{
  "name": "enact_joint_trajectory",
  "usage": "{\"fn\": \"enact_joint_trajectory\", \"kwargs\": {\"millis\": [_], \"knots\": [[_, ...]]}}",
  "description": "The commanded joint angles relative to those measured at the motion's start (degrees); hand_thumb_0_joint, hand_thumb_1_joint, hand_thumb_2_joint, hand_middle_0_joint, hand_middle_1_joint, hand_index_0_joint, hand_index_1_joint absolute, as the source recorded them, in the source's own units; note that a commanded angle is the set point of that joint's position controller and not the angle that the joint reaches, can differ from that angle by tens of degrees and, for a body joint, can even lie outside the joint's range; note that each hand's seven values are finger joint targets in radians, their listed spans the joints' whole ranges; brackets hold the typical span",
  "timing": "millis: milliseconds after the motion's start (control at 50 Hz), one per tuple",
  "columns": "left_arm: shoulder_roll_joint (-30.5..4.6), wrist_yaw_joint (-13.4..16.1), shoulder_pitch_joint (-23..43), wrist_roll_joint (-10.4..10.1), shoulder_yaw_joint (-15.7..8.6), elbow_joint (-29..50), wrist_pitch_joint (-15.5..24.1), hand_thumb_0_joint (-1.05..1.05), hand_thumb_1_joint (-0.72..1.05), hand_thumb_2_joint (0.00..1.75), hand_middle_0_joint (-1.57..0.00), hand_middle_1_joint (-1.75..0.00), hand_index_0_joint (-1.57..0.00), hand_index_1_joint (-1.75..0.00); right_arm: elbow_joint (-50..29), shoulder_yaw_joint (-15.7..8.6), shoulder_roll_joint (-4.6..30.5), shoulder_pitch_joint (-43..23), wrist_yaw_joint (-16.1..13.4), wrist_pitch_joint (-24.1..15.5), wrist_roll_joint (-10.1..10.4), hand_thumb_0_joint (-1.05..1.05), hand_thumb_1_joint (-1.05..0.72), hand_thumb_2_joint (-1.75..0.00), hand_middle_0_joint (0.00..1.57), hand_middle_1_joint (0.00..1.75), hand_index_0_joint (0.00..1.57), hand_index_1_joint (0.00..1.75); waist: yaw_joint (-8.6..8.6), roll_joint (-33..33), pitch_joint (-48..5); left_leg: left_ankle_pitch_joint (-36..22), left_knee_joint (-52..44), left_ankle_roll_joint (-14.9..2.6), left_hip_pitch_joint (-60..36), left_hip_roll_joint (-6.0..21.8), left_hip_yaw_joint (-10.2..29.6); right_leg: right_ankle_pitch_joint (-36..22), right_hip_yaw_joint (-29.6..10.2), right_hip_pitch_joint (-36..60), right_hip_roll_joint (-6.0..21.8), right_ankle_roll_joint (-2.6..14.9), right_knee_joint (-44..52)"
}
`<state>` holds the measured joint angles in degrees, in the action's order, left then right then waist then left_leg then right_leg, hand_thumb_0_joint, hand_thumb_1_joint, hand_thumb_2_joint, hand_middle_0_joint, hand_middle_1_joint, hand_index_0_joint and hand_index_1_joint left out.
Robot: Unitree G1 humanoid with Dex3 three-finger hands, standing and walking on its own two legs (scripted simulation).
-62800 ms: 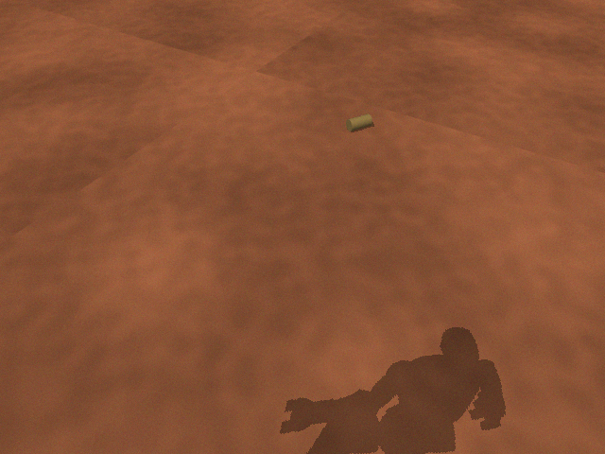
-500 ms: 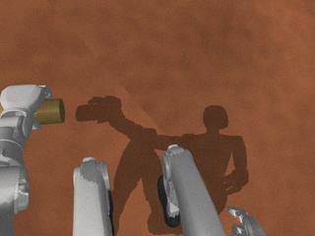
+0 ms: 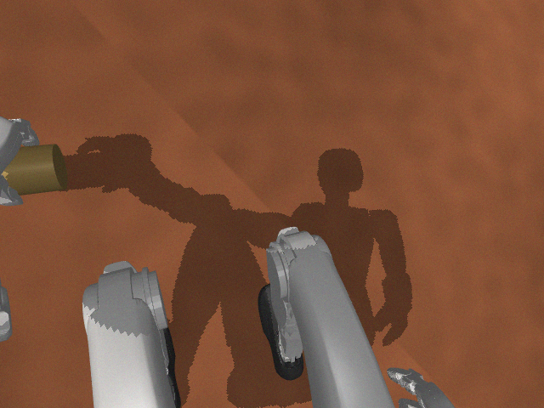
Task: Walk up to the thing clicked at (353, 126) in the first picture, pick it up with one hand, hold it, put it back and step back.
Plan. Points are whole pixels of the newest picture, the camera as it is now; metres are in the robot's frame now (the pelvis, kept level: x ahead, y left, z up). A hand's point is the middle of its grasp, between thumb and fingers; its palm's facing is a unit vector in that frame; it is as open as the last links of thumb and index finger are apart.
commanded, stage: crouch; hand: left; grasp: from above
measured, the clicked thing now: (6, 172) +0.47 +0.31 -0.21
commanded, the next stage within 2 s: lower in 0.30 s
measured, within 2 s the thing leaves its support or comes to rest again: neither
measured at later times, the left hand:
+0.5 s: hand (13, 168) +0.48 +0.30 -0.22, palm faces -0.48 -0.04 -0.88, open 9.8 cm
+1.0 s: hand (32, 175) +0.49 +0.30 -0.28, palm faces -0.48 -0.05 -0.88, open 9.6 cm
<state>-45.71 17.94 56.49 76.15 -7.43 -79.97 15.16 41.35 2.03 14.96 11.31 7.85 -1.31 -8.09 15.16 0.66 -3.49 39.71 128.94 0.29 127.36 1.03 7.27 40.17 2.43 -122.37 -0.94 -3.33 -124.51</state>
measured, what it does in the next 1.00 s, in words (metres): lowers itself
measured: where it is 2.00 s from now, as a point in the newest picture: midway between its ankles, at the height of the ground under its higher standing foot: (225, 365)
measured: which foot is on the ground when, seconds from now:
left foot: down 0.00-1.00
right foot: down 0.00-1.00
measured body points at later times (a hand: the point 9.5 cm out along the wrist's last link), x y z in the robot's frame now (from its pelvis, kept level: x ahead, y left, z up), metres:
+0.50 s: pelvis +0.00 +0.00 -0.04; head +0.26 +0.08 +0.31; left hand +0.50 +0.30 -0.17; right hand +0.03 -0.27 -0.13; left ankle +0.07 +0.12 -0.35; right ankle +0.09 -0.14 -0.35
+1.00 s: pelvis +0.00 +0.00 -0.06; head +0.28 +0.09 +0.27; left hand +0.51 +0.30 -0.23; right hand +0.02 -0.27 -0.14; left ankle +0.07 +0.12 -0.35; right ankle +0.09 -0.14 -0.35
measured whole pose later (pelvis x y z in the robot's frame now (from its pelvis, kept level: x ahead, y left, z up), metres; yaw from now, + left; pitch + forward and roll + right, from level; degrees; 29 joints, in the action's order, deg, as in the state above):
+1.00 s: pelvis +0.00 +0.00 -0.06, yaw -5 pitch +33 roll -12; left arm -56.5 23.8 61.1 78.7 -8.1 -88.8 17.0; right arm 38.8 10.6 16.7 7.2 8.3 -2.7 -10.7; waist 19.8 5.1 4.5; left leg 40.3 141.8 0.6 135.5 0.8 11.9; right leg 39.4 5.5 -129.0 -2.7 -3.7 -134.4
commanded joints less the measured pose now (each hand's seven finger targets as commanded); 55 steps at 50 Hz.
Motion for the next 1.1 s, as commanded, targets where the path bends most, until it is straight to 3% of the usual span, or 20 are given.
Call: {"fn": "enact_joint_trajectory", "kwargs": {"millis": [0, 120, 240, 300, 540, 640, 760, 940, 1080], "knots": [[-18.86, 3.77, 22.59, -0.88, -2.51, 10.31, 0.86, 0.0, 0.86, 0.81, -1.16, -0.67, -1.17, -0.66, -0.14, -4.0, 15.2, 13.21, -0.41, 0.12, -0.27, 0.0, -0.91, -0.9, 0.2, 0.3, 0.2, 0.3, -0.53, -22.37, -42.81, -16.59, -11.46, -1.06, -37.97, -0.49, -3.67, -16.61, 4.95, 15.63, -1.03, 4.94, 10.84], [-21.84, 4.45, 23.96, -0.46, -3.54, 8.87, 1.16, 0.0, 0.85, 0.78, -1.14, -0.67, -1.16, -0.65, -0.24, -2.83, 16.04, 12.76, -0.43, 0.34, -0.61, 0.0, -0.91, -0.9, 0.2, 0.3, 0.2, 0.3, 0.11, -22.96, -40.75, -13.92, -10.11, -1.0, -34.46, -0.5, -3.53, -15.24, 5.68, 13.95, -1.02, 4.94, 8.77], [-22.37, 4.63, 24.46, -0.31, -2.49, 7.78, 1.19, 0.0, 0.84, 0.77, -1.15, -0.63, -1.16, -0.61, -0.36, -1.6, 16.07, 12.25, -0.49, 0.5, -0.81, 0.0, -0.91, -0.9, 0.2, 0.3, 0.2, 0.3, 1.27, -22.53, -40.2, -13.23, -7.48, -1.42, -30.48, -0.54, -4.07, -15.8, 5.9, 15.36, -1.57, 4.62, 7.89], [-23.45, 4.37, 24.84, -0.57, -2.76, 8.18, 0.77, 0.0, 0.85, 0.76, -1.16, -0.63, -1.17, -0.62, -0.63, -1.44, 16.39, 12.13, -0.55, 0.52, -0.85, 0.0, -0.91, -0.9, 0.2, 0.3, 0.2, 0.3, 0.82, -23.57, -40.78, -14.16, -7.18, -1.28, -31.71, -0.35, -3.83, -16.29, 6.09, 14.42, -1.58, 4.73, 6.97], [-22.7, 3.75, 24.18, -1.06, -0.81, 5.11, 1.04, 0.0, 0.82, 0.68, -1.16, -0.53, -1.17, -0.53, -1.39, 0.73, 16.87, 10.83, -0.23, 0.94, -0.84, 0.0, -0.91, -0.9, 0.2, 0.3, 0.2, 0.3, 2.74, -23.08, -36.45, -14.13, -4.31, -1.25, -28.21, -0.18, -2.75, -16.53, 7.41, 12.4, -2.2, 4.83, 4.53], [-26.1, 5.12, 25.45, -0.58, -2.19, 6.13, 2.2, 0.0, 0.88, 0.67, -1.19, -0.55, -1.21, -0.54, -1.86, 1.57, 17.75, 10.16, -0.26, 0.69, -1.38, 0.0, -0.91, -0.9, 0.2, 0.3, 0.2, 0.3, 3.1, -25.15, -37.04, -15.37, -3.13, -1.1, -29.07, -0.06, -2.71, -17.58, 7.85, 13.14, -2.43, 4.82, 3.64], [-27.66, 7.19, 25.54, -0.28, -3.01, 5.85, 3.04, 0.0, 0.94, 0.63, -1.21, -0.55, -1.24, -0.53, -2.13, 2.01, 18.3, 9.27, -0.2, 0.1, -1.93, 0.0, -0.9, -0.9, 0.2, 0.3, 0.2, 0.3, 3.58, -26.64, -37.75, -15.13, -2.16, -0.97, -28.75, 0.24, -2.41, -17.63, 8.58, 13.5, -2.93, 4.92, 2.49], [-27.02, 9.57, 24.06, 1.18, -1.72, 0.8, 1.95, 0.0, 0.87, 0.59, -1.17, -0.47, -1.19, -0.45, -1.71, 3.71, 18.88, 8.92, -0.1, -1.36, -2.56, 0.0, -0.89, -0.89, 0.2, 0.3, 0.2, 0.3, 5.22, -27.09, -33.49, -15.54, -1.36, -0.74, -28.71, 0.52, -1.4, -17.87, 9.87, 11.44, -3.23, 4.92, 1.15], [-28.9, 10.91, 22.88, 0.83, -2.67, -0.8, 1.08, 0.0, 0.86, 0.57, -1.15, -0.48, -1.17, -0.46, -2.57, 4.73, 20.08, 8.17, 0.0, -2.61, -3.06, 0.0, -0.89, -0.89, 0.2, 0.3, 0.2, 0.3, 5.77, -26.89, -32.46, -16.99, 0.24, -0.66, -27.61, 0.76, -1.13, -19.35, 10.51, 12.78, -3.51, 4.85, 0.74]]}}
